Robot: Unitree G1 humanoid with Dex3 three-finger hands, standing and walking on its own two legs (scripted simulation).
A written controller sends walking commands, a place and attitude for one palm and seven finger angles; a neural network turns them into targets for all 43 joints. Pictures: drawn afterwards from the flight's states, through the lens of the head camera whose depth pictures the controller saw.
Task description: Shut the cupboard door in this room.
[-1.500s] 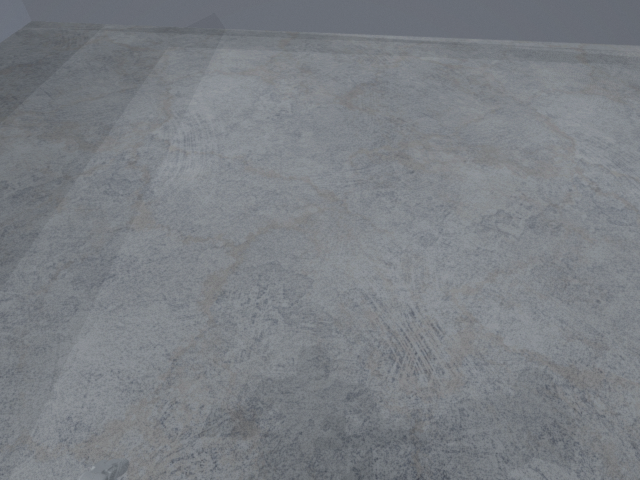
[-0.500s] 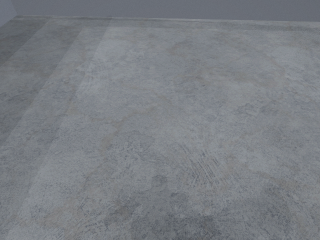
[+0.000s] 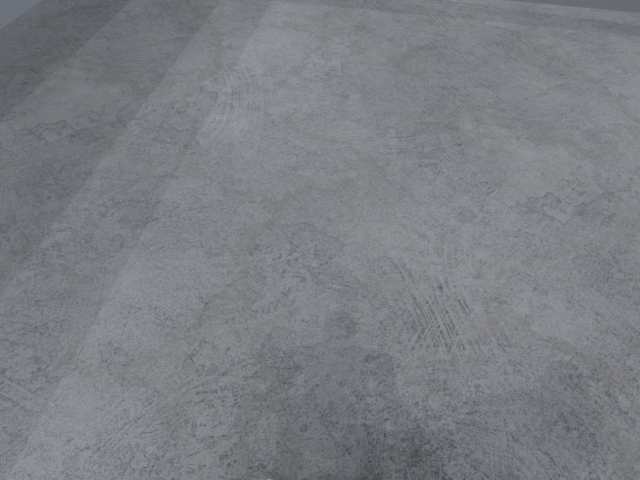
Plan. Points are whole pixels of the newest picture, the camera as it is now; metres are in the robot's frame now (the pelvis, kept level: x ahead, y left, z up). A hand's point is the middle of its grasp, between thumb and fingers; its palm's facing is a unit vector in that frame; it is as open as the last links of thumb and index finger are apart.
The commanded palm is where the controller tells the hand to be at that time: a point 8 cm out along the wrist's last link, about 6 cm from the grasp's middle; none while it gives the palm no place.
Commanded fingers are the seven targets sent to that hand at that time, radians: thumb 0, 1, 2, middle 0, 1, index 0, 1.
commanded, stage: turn or walk to find it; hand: left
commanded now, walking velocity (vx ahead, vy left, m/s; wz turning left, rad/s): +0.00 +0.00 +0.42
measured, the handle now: out of the picture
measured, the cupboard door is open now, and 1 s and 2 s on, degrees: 90 90 90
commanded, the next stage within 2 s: none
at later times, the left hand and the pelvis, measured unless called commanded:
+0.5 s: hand out of the picture -0.06 +0.20 -0.18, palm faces +0.27 -0.94 -0.22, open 7.4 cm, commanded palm none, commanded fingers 0.00 0.90 0.90 -0.20 -0.30 -0.20 -0.30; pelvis -0.04 +0.00 -0.01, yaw +15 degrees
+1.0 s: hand out of the picture -0.05 +0.22 -0.15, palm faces +0.41 -0.87 -0.28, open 7.4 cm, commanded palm none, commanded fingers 0.00 0.90 0.90 -0.20 -0.30 -0.20 -0.30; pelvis -0.06 -0.01 -0.01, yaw +24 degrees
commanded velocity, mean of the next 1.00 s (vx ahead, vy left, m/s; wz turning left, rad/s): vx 0.00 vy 0.00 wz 0.42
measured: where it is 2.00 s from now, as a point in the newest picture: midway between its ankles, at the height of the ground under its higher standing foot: outside the picture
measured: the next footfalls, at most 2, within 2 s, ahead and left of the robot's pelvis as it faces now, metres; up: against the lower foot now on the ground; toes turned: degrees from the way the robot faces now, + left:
right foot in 0.10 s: +0.00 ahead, -0.13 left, +0.00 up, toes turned +2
left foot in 0.50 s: -0.03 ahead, +0.12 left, +0.00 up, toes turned +19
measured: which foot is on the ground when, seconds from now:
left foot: down 0.00-0.10, up 0.12-0.48, down 0.50-1.00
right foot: up 0.00-0.08, down 0.10-0.52, up 0.54-0.98, down 1.00-1.00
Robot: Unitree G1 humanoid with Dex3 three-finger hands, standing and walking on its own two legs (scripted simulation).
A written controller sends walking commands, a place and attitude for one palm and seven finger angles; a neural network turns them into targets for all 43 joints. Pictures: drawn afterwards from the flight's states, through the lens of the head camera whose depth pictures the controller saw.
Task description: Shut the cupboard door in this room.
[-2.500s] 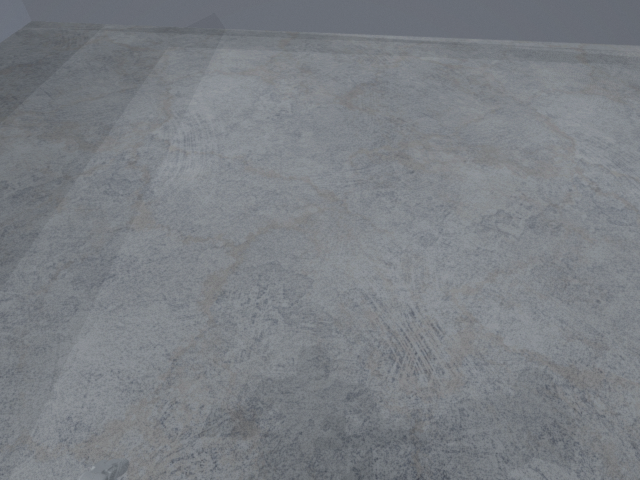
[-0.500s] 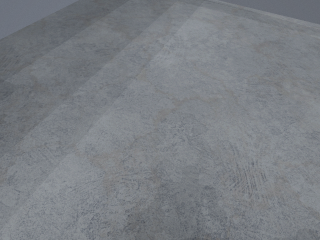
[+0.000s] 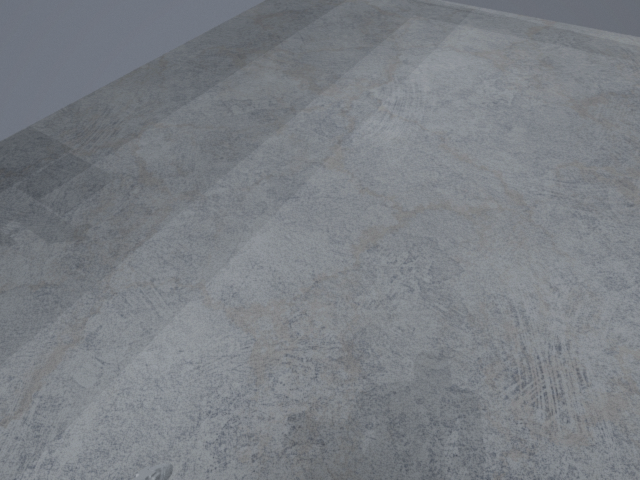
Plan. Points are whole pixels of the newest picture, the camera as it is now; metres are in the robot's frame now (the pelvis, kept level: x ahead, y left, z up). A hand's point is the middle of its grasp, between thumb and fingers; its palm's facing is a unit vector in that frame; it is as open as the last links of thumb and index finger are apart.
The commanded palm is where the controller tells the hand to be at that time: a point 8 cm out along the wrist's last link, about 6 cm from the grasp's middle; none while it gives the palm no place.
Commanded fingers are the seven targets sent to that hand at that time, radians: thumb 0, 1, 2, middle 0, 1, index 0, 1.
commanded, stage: turn or walk to find it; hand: left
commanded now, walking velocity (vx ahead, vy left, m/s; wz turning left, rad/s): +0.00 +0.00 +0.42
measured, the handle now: out of the picture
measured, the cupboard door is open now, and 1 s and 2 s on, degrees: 90 90 90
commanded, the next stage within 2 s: stand and wait in 1.02 s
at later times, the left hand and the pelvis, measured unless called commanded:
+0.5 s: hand out of the picture -0.06 +0.23 -0.19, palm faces +0.30 -0.93 -0.22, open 7.4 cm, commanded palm none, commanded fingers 0.00 0.90 0.90 -0.20 -0.30 -0.20 -0.30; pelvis -0.03 +0.02 -0.01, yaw +15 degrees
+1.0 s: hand out of the picture -0.03 +0.24 -0.15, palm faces +0.40 -0.88 -0.26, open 7.4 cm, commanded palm none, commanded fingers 0.00 0.90 0.90 -0.20 -0.30 -0.20 -0.30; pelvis -0.05 +0.01 +0.00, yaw +25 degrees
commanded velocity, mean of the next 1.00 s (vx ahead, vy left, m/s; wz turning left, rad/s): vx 0.00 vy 0.00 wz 0.42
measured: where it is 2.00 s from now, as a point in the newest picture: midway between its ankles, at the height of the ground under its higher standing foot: outside the picture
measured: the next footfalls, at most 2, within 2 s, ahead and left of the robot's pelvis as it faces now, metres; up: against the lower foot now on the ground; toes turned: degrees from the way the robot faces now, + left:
left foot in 0.46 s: -0.02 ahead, +0.13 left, +0.00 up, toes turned +19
right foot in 1.02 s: +0.02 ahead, -0.08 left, +0.00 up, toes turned +23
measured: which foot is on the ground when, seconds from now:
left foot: down 0.00-0.00, up 0.02-0.44, down 0.46-1.00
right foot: down 0.00-0.48, up 0.50-1.00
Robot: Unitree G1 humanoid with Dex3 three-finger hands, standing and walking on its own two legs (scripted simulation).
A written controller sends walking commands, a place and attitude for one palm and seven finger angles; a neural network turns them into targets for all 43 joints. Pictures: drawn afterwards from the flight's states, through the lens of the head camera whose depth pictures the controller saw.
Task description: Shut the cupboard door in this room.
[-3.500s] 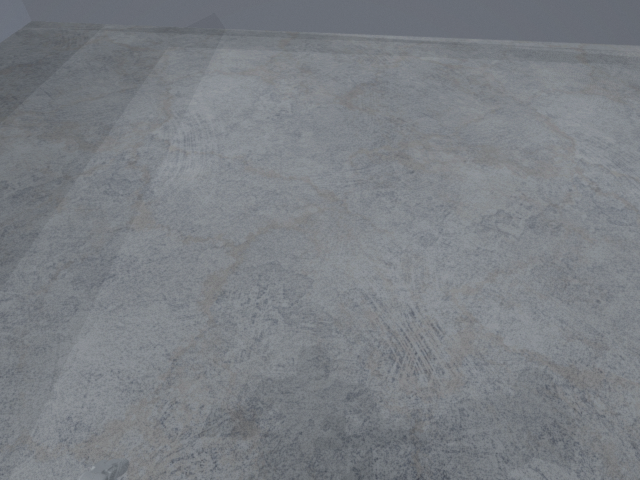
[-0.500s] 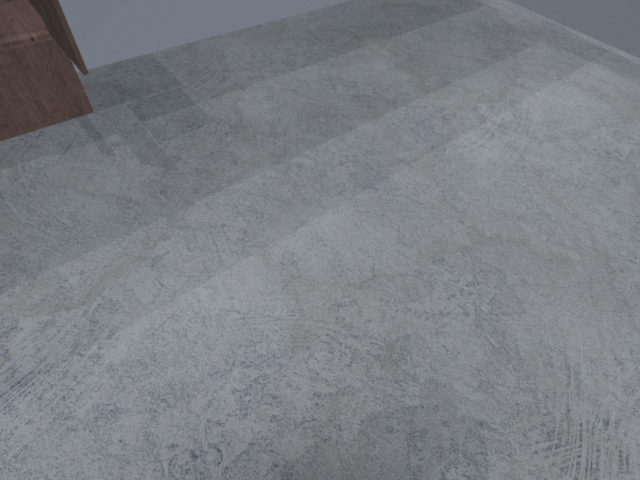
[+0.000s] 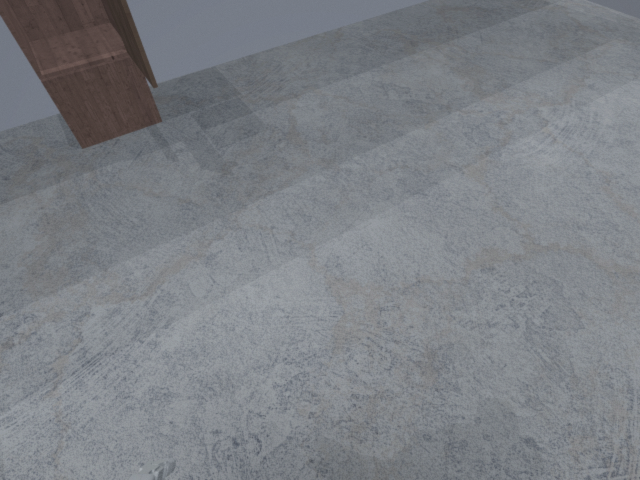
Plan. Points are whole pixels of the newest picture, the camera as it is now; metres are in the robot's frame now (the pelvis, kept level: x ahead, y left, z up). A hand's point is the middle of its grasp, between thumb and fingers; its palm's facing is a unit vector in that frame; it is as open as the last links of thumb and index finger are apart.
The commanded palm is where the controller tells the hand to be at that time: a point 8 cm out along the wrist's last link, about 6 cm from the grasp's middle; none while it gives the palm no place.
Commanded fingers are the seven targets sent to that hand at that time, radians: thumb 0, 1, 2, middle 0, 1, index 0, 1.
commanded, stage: turn or walk to find it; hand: left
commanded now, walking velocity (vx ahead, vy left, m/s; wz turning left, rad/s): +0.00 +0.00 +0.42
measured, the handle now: out of the picture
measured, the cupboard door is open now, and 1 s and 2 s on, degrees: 90 90 90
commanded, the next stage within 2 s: stand and wait in 0.02 s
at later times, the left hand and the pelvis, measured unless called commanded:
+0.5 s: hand out of the picture -0.05 +0.19 -0.18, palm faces +0.21 -0.96 -0.20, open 7.4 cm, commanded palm none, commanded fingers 0.00 0.90 0.90 -0.20 -0.30 -0.20 -0.30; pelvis -0.02 +0.00 +0.00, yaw +8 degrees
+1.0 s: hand out of the picture -0.04 +0.18 -0.15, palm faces +0.34 -0.89 -0.28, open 7.4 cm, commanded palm none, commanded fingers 0.00 0.90 0.90 -0.20 -0.30 -0.20 -0.30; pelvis -0.05 -0.03 +0.00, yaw +20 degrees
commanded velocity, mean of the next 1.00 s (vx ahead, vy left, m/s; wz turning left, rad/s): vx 0.00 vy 0.00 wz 0.29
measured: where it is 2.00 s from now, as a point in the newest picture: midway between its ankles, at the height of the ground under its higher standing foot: outside the picture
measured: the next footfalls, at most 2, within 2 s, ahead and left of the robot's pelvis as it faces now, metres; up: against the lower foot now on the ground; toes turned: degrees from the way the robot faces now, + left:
right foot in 0.02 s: +0.02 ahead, -0.11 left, +0.00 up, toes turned -2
left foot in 0.44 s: -0.01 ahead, +0.12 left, +0.00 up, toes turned +10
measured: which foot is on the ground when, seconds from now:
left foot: down 0.00-0.02, up 0.04-0.42, down 0.44-0.84, up 0.86-1.00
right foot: up 0.00-0.00, down 0.02-0.46, up 0.48-0.82, down 0.84-1.00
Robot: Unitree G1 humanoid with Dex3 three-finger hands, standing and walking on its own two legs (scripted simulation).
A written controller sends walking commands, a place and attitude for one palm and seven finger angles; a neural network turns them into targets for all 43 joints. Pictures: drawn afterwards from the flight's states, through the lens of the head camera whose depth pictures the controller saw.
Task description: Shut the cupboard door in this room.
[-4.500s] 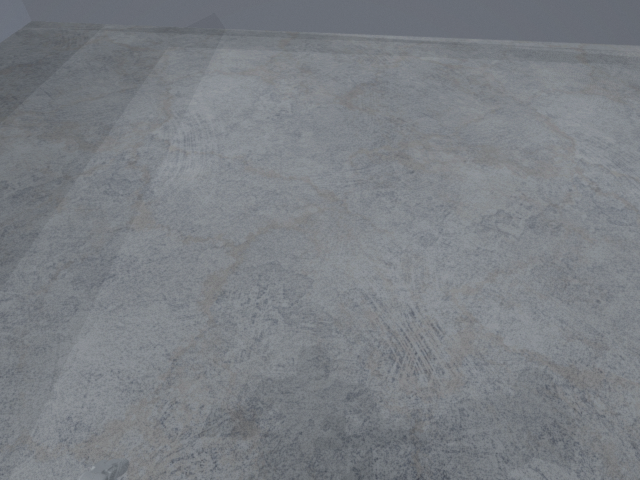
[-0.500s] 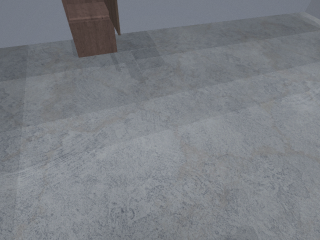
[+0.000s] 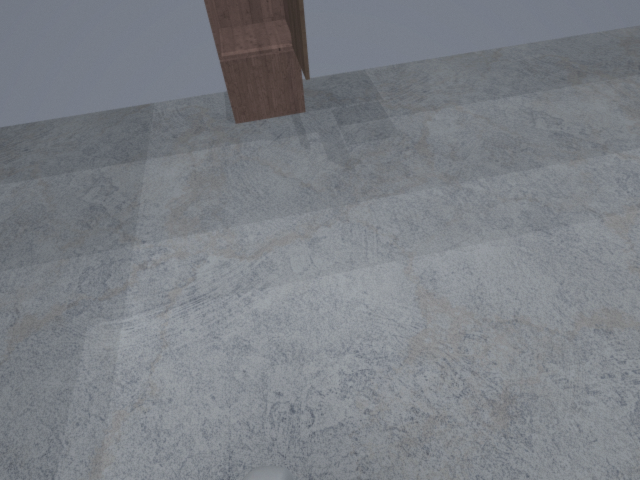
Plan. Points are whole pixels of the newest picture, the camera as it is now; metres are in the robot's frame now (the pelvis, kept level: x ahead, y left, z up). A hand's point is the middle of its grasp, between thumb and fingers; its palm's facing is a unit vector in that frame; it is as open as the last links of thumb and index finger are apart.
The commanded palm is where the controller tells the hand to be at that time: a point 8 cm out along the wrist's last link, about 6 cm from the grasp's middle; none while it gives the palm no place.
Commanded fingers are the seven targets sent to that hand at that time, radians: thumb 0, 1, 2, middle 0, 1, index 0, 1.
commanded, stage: turn or walk to find it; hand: left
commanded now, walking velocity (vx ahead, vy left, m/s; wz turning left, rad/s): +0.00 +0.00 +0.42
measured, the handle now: out of the picture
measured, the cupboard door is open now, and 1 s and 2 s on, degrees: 90 90 90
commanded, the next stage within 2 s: stand and wait in 1.32 s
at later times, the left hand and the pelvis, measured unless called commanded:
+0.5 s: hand out of the picture -0.01 +0.27 -0.17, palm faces +0.24 -0.94 -0.23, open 7.4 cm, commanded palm none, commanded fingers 0.00 0.90 0.90 -0.20 -0.30 -0.20 -0.30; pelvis -0.02 +0.05 +0.00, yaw +11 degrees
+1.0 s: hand out of the picture -0.05 +0.19 -0.14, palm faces +0.41 -0.87 -0.28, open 7.4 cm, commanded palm none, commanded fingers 0.00 0.90 0.90 -0.20 -0.30 -0.20 -0.30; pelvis -0.04 -0.01 +0.00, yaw +24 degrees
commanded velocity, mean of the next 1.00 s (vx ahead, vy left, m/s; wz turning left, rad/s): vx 0.00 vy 0.00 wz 0.42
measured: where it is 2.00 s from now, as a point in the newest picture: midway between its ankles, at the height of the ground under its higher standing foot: outside the picture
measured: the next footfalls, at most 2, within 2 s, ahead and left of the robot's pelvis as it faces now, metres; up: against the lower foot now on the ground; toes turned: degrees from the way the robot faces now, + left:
left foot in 0.26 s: +0.01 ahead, +0.15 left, +0.00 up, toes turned +13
right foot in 0.76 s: +0.03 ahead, -0.08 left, +0.00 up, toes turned +13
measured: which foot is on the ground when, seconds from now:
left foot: up 0.00-0.24, down 0.26-0.76, up 0.78-1.00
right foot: down 0.00-0.26, up 0.28-0.74, down 0.76-1.00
